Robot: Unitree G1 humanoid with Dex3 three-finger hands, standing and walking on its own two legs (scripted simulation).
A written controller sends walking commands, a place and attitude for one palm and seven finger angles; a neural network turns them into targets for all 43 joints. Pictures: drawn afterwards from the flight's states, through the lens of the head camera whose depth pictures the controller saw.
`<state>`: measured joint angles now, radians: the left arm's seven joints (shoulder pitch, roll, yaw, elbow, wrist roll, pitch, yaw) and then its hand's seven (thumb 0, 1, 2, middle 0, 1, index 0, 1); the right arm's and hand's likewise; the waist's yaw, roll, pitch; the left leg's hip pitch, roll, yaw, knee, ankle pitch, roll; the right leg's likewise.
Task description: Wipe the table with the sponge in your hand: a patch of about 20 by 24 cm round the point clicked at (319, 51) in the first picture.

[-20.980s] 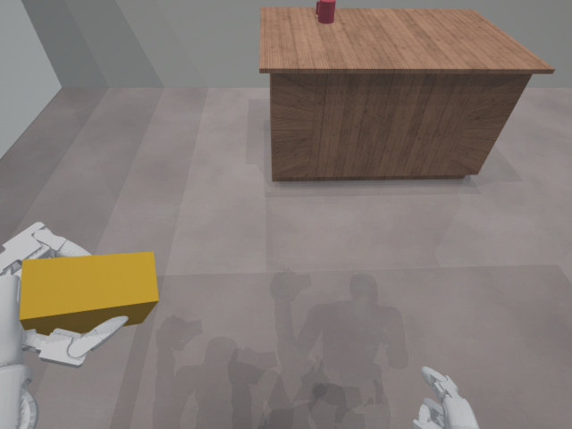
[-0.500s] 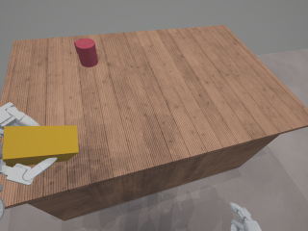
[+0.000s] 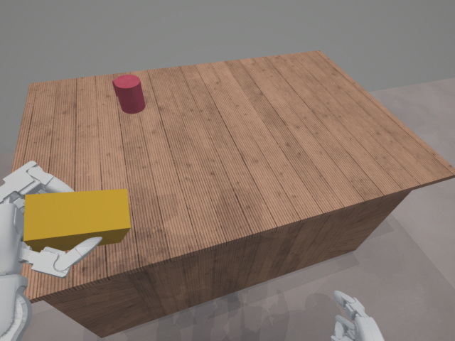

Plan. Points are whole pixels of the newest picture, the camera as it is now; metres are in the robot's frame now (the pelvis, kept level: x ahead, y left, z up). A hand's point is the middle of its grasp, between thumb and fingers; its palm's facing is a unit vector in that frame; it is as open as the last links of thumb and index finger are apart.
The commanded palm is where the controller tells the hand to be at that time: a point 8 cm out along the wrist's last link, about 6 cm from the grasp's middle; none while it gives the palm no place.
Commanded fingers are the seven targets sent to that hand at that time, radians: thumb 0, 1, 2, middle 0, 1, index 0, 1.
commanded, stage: come to a stop and stand still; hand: left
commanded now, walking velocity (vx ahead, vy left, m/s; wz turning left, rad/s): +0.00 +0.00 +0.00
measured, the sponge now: (94, 221) +0.24 +0.22 +0.13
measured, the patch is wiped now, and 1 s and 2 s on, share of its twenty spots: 0.00 0.00 0.00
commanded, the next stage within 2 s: look again from close up in 0.74 s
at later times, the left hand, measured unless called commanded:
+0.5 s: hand (70, 216) +0.25 +0.26 +0.12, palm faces +0.29 -0.86 -0.42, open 9.3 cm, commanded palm +0.18 +0.29 +0.18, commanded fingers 0.00 0.10 1.30 -1.20 -1.60 -1.20 -1.60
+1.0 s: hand (62, 214) +0.23 +0.25 +0.15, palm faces +0.39 -0.86 -0.33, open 9.3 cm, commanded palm +0.17 +0.28 +0.18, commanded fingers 0.00 0.10 1.30 -1.20 -1.60 -1.20 -1.60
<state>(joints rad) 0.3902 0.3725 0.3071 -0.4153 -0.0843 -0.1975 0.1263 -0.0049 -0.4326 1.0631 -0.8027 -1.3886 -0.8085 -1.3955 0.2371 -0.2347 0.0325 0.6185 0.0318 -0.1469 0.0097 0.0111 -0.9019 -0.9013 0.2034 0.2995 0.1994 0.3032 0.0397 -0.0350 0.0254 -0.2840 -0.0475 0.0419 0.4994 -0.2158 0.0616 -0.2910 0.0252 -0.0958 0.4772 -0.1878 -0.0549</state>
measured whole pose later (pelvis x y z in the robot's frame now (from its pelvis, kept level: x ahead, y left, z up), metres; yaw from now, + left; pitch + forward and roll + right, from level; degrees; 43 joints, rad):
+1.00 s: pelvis +0.01 +0.00 +0.00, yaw +0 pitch +0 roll +0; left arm 0.41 0.37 0.33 -0.41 -0.10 -0.18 0.11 0.00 -0.43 1.07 -0.80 -1.39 -0.81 -1.40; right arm 0.18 -0.23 0.03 0.58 0.04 -0.13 0.01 0.01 -0.90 -0.90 0.20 0.30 0.20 0.30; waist 0.05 -0.02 0.04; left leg -0.26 -0.06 0.05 0.48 -0.23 0.06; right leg -0.29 0.02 -0.08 0.49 -0.22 -0.05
